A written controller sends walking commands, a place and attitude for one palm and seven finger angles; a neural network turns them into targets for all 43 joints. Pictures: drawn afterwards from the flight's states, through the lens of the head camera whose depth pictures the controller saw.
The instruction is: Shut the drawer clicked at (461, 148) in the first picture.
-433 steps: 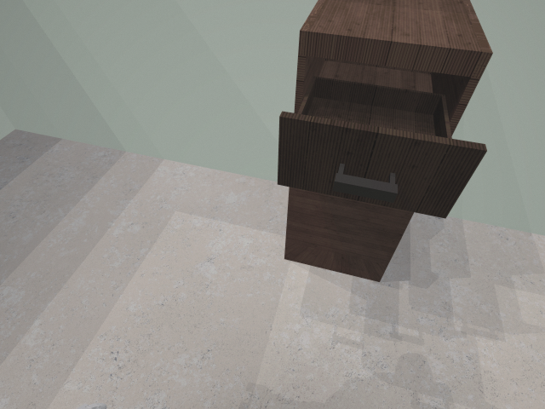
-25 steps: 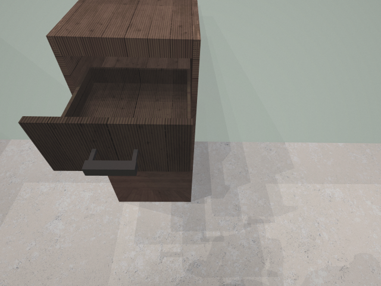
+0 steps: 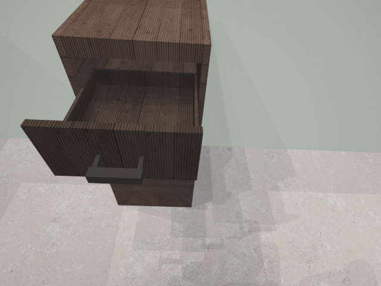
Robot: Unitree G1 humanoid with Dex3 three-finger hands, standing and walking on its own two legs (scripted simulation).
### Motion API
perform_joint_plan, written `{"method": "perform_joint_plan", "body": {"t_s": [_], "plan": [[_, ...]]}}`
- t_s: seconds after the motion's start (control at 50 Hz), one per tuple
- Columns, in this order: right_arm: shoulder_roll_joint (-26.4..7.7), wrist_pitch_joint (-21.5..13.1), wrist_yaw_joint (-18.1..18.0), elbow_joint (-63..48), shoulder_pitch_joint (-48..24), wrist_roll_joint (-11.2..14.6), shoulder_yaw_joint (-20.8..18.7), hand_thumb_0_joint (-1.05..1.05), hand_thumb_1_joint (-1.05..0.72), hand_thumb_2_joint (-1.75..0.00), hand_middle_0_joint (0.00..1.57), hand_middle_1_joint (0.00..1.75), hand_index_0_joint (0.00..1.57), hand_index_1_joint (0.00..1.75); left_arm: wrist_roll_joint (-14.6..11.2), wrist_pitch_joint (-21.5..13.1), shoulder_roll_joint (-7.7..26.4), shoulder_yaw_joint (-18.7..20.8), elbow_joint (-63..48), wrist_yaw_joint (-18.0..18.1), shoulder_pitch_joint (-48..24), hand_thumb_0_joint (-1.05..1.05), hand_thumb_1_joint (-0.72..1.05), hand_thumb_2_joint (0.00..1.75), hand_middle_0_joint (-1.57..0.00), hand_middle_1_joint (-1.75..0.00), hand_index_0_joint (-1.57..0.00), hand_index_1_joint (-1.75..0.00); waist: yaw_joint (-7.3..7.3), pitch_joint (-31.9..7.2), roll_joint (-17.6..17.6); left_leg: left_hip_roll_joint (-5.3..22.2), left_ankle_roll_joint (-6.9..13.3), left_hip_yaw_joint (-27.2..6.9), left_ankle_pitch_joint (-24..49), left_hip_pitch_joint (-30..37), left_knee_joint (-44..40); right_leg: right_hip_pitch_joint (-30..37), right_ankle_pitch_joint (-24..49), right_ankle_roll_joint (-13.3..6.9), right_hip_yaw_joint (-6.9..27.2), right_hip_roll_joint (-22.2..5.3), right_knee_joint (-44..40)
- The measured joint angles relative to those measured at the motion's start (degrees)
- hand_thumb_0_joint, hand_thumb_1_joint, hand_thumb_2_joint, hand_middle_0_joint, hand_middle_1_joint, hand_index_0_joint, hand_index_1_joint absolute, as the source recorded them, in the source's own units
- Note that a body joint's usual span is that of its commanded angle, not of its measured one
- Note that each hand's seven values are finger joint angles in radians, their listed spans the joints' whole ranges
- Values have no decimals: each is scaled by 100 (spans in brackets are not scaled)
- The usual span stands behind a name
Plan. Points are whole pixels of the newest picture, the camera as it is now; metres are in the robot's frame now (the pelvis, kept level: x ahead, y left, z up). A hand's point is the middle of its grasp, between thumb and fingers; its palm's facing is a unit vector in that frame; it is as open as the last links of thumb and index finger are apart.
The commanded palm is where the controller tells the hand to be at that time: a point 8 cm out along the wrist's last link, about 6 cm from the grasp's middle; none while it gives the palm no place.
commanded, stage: look again from close up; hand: left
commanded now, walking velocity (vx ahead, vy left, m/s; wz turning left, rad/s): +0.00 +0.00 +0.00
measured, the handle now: (117, 167) +0.35 +0.19 +0.04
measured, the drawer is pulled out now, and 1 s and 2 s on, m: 0.27 0.27 0.27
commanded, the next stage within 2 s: raise the hand and make a fist in 0.08 s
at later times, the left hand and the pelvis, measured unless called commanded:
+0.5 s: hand (123, 255) +0.18 +0.14 +0.00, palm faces +0.00 -1.00 +0.03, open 6.5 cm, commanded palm +0.11 +0.21 -0.02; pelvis -0.01 -0.01 -0.05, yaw +1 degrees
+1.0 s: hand (111, 253) +0.17 +0.16 +0.03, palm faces +0.10 -0.99 -0.08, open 3.9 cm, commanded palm +0.11 +0.21 +0.05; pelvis +0.02 -0.04 -0.04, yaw +2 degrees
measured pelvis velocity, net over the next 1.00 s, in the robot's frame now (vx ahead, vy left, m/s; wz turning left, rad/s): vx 0.02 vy -0.04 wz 0.03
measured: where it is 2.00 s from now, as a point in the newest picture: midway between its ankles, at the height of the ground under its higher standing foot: outside the picture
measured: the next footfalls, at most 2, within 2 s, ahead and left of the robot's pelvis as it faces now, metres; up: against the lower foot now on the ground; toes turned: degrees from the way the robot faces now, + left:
none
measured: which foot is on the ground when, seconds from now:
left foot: down 0.00-1.00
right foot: down 0.00-1.00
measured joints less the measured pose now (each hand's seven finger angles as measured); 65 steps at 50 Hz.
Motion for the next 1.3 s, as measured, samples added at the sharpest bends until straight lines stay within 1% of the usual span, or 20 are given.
{"method": "perform_joint_plan", "body": {"t_s": [0.2,0.22,0.24,0.26,0.3,0.34,0.38,0.44,0.48,0.54,0.6,0.66,0.7,0.74,0.78,0.84,0.92,1.02,1.12,1.3], "plan": [[2,-53,-11,25,-352,38,64,1,-92,-90,20,30,20,30,12,26,124,-44,135,21,-54,1,91,90,-20,-29,-20,-30,39,73,-109,44,-2,39,-91,149,-31,243,54,34,52,40,-277],[-17,-83,-11,-267,-244,105,59,1,-91,-90,20,30,20,30,-224,469,106,45,-853,29,256,1,91,90,-20,-30,-20,-30,5,71,-89,44,-3,12,-123,83,39,205,47,34,23,45,-248],[-32,-330,-74,-569,-84,161,82,1,-91,-90,20,30,20,30,-386,742,111,129,-2138,113,635,1,91,90,-21,-30,-20,-30,47,65,-109,16,-14,29,-124,72,31,73,13,-24,9,9,-28],[-44,-625,-132,-813,45,207,94,1,-91,-90,20,30,20,30,-500,659,148,130,-3230,269,965,2,92,90,-21,-30,-21,-30,80,8,-133,-26,-40,64,-100,72,-26,-142,-35,-85,20,-32,360],[-100,-1070,-150,-1246,172,261,78,1,-91,-90,20,30,20,30,-694,348,196,84,-4793,465,1259,2,92,90,-22,-31,-22,-32,17,-128,-99,-143,-51,52,-24,24,-98,-562,-123,-133,24,-70,977],[-191,-1297,-86,-1666,141,221,41,1,-91,-90,20,30,20,30,-836,-186,171,127,-5670,371,1145,2,92,90,-24,-33,-23,-34,-100,-274,-14,-233,-57,-9,-74,-279,168,-974,-280,-169,-60,-49,995],[-280,-1328,3,-2018,-22,188,4,1,-91,-90,20,30,20,30,-984,-931,65,252,-5989,8,931,2,92,90,-26,-36,-25,-36,-180,-441,44,-261,-32,9,-275,-745,724,-1428,-60,-257,-56,-14,1189],[-381,-1186,119,-2365,-320,137,-82,1,-91,-90,20,30,21,30,-1293,-2032,-101,327,-5934,-858,823,1,92,90,-30,-41,-30,-41,-172,-828,184,-93,-91,12,-698,-1572,1675,-2202,-377,-276,-85,112,2011],[-398,-1055,153,-2640,-505,184,-146,1,-91,-90,20,30,21,30,-1363,-2431,-126,315,-5889,-1313,934,1,92,90,-34,-45,-33,-45,-120,-909,158,9,-55,25,-926,-1985,2210,-2594,-611,-321,-96,194,2492],[-448,-867,96,-3108,-610,263,-196,1,-91,-90,20,30,21,30,-1356,-2195,-61,236,-6024,-1518,1380,0,91,90,-39,-51,-39,-51,-20,-930,91,79,-69,-29,-1149,-2371,2738,-2939,-837,-397,-175,245,2965],[-465,-793,-30,-3428,-560,260,-220,1,-91,-90,20,30,20,30,-1317,-1937,116,270,-6309,-1258,1900,1,91,90,-46,-57,-45,-57,109,-958,93,135,-148,-171,-1294,-2593,3038,-3074,-966,-477,-322,305,3146],[-436,-868,-109,-3510,-460,247,-174,1,-91,-90,20,30,20,30,-1386,-2162,236,422,-6695,-950,2249,2,90,90,-52,-63,-51,-64,207,-971,166,186,-221,-351,-1381,-2707,3204,-3080,-1020,-538,-495,375,3154],[-422,-952,-116,-3451,-409,241,-93,1,-91,-90,20,30,20,30,-1449,-2443,277,496,-6932,-937,2265,2,90,90,-55,-67,-55,-68,239,-973,236,206,-260,-456,-1412,-2767,3272,-3080,-1036,-564,-594,409,3137],[-404,-1014,-110,-3352,-376,255,6,1,-91,-90,20,30,20,30,-1514,-2615,290,507,-7070,-1106,2111,2,91,90,-59,-72,-59,-72,235,-955,317,216,-294,-531,-1417,-2791,3291,-3064,-1037,-570,-663,430,3102],[-359,-1006,-113,-3249,-344,291,102,1,-91,-90,20,30,20,30,-1533,-2538,319,492,-7099,-1350,1889,2,91,90,-63,-76,-63,-76,212,-929,372,226,-316,-548,-1399,-2757,3235,-3028,-1019,-551,-671,445,3035],[-246,-891,-155,-3124,-231,351,186,1,-91,-90,20,30,21,30,-1571,-2016,400,510,-7053,-1638,1656,2,90,90,-69,-83,-69,-83,143,-915,379,227,-340,-485,-1340,-2560,2996,-2883,-964,-526,-592,446,2855],[-146,-757,-225,-2979,-40,388,167,1,-91,-90,20,30,21,30,-1704,-1466,430,756,-7046,-1620,1788,2,90,90,-77,-91,-77,-92,31,-932,358,232,-341,-363,-1262,-2151,2577,-2554,-865,-483,-442,456,2511],[-254,-855,-220,-2869,126,403,15,1,-91,-90,20,30,21,30,-1846,-1646,391,1052,-7317,-1558,2249,2,90,90,-87,-102,-87,-102,13,-918,319,223,-326,-304,-1199,-1840,2255,-2269,-775,-423,-359,457,2202],[-485,-1098,-194,-2873,93,434,-123,2,-91,-90,20,30,20,30,-1889,-1856,340,920,-7648,-1702,2575,2,90,90,-97,-113,-97,-113,63,-881,350,175,-266,-321,-1163,-1753,2160,-2146,-726,-426,-373,422,2058],[-464,-1337,-180,-3094,-209,460,-73,1,-91,-90,20,30,20,30,-1717,-1601,346,573,-8198,-1443,2592,2,90,90,-115,-132,-115,-133,167,-865,408,112,-153,-322,-1109,-1507,2042,-1856,-635,-401,-374,371,1866]]}}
